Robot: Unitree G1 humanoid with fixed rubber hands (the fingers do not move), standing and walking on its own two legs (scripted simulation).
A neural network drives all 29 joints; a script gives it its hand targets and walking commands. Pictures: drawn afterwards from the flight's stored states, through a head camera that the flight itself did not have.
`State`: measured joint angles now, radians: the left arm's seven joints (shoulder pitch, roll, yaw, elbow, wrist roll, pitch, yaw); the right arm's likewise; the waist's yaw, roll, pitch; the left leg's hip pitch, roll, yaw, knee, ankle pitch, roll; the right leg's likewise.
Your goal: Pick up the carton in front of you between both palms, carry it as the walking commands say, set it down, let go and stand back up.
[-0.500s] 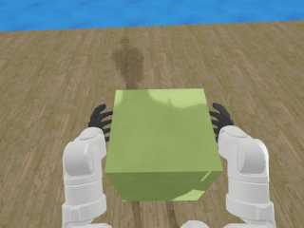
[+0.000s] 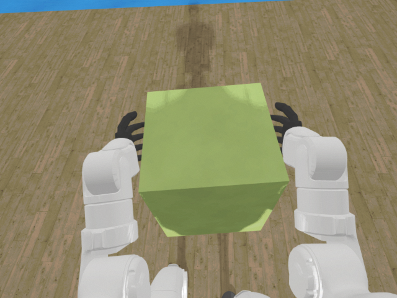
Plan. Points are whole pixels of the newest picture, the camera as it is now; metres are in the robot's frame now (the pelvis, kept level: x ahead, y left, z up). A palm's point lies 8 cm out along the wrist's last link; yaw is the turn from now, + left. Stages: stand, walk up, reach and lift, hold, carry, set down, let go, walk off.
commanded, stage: carry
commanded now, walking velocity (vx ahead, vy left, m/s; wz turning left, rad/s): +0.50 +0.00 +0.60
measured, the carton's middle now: (209, 167) +0.36 +0.01 +0.01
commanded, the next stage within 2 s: none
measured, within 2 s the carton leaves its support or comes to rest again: neither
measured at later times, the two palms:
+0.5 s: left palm (119, 44) +0.68 +0.23 +0.07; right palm (235, 26) +0.72 -0.07 +0.07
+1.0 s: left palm (77, 13) +0.85 +0.38 +0.06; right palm out of the picture +1.01 +0.13 +0.05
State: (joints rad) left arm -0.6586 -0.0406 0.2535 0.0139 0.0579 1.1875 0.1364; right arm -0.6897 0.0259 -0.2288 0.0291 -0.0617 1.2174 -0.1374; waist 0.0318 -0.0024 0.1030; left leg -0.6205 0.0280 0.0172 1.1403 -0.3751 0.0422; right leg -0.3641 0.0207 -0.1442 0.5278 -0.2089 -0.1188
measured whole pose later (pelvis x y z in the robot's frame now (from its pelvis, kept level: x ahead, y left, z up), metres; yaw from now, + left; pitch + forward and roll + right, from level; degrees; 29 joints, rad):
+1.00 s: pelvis +0.63 +0.06 -0.04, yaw +28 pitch +6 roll +2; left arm -0.61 -0.02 0.23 0.06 0.03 1.14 0.14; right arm -0.64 0.04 -0.20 0.06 -0.08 1.17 -0.13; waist 0.09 -0.01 0.00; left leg -0.60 0.00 0.04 0.74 -0.27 0.04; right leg -0.27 -0.04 -0.13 0.50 -0.26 -0.02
